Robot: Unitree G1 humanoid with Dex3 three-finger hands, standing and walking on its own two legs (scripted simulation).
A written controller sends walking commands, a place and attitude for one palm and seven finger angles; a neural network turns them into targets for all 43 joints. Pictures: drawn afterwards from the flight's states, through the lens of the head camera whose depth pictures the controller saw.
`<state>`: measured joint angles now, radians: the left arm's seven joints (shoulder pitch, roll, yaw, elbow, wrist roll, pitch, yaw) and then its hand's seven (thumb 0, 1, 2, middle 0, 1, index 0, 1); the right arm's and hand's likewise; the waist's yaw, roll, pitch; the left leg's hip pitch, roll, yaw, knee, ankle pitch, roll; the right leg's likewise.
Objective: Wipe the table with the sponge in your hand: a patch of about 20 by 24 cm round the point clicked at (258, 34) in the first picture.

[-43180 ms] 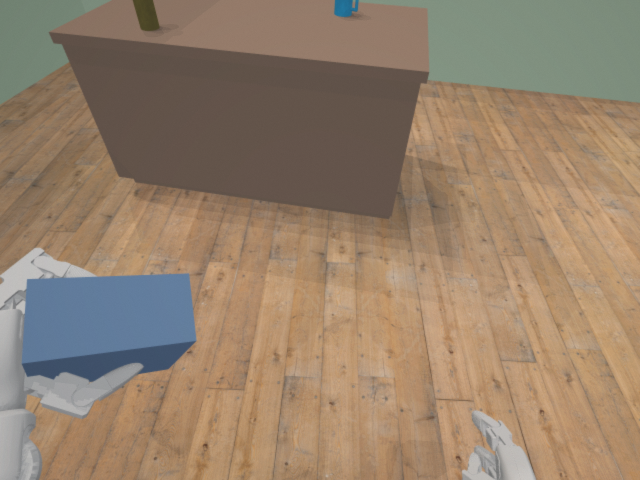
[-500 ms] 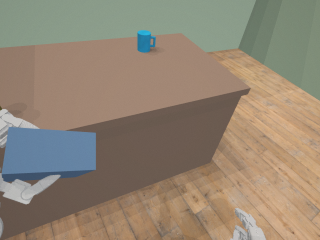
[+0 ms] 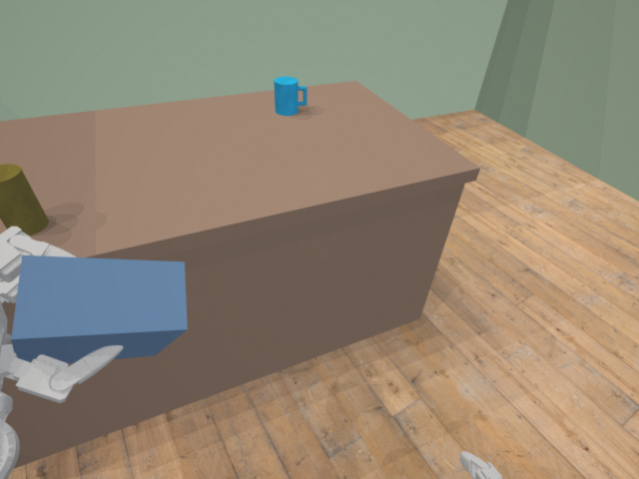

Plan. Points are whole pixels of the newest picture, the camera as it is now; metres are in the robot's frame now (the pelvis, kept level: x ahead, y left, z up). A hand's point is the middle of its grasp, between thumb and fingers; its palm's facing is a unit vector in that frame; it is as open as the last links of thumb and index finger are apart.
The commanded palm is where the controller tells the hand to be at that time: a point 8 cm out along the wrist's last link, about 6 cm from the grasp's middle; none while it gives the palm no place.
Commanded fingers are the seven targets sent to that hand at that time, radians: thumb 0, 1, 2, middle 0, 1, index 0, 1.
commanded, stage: stop stepping back and stand still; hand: left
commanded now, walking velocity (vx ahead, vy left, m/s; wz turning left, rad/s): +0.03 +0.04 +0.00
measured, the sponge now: (125, 314) +0.23 +0.20 +0.17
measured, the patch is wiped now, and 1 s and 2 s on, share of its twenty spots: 1.00 1.00 1.00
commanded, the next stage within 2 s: stand and wait in 0.34 s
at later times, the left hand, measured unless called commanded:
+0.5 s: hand (86, 342) +0.19 +0.22 +0.19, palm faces +0.43 -0.84 -0.32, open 10.3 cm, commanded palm +0.14 +0.26 +0.20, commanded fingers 0.00 0.10 1.30 -1.20 -1.60 -1.20 -1.60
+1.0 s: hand (64, 315) +0.22 +0.25 +0.19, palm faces +0.41 -0.84 -0.34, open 10.3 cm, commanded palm +0.17 +0.29 +0.20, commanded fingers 0.00 0.10 1.30 -1.20 -1.60 -1.20 -1.60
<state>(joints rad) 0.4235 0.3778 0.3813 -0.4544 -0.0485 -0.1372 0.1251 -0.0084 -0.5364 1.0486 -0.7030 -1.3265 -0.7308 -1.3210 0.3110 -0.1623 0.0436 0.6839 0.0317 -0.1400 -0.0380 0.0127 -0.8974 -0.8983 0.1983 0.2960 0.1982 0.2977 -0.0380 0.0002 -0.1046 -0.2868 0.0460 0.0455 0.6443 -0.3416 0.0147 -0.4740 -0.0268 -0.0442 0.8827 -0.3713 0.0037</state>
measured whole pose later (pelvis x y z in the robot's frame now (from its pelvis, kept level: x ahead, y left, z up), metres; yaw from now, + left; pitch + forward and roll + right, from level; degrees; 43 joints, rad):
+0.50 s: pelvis -0.01 -0.02 +0.00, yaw +2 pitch -2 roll -1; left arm 0.45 0.33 0.32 -0.49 -0.05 -0.13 0.13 -0.01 -0.54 1.05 -0.70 -1.33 -0.73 -1.32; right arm 0.23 -0.21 0.01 0.68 0.02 -0.10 -0.05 0.01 -0.90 -0.90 0.20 0.30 0.20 0.30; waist -0.01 0.01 -0.04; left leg -0.43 0.03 -0.01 0.96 -0.36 0.01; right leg -0.29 0.01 -0.08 0.57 -0.24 -0.04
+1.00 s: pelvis +0.01 +0.01 +0.01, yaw +1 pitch -2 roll -1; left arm 0.47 0.37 0.32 -0.52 -0.06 -0.13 0.16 -0.01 -0.54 1.05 -0.70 -1.33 -0.73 -1.32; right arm 0.16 -0.19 0.02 0.60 0.01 -0.10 -0.06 0.01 -0.90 -0.90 0.20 0.30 0.20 0.30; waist 0.00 -0.01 0.00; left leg -0.23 0.04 0.02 0.52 -0.26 -0.01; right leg -0.22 -0.02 -0.04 0.46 -0.21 0.01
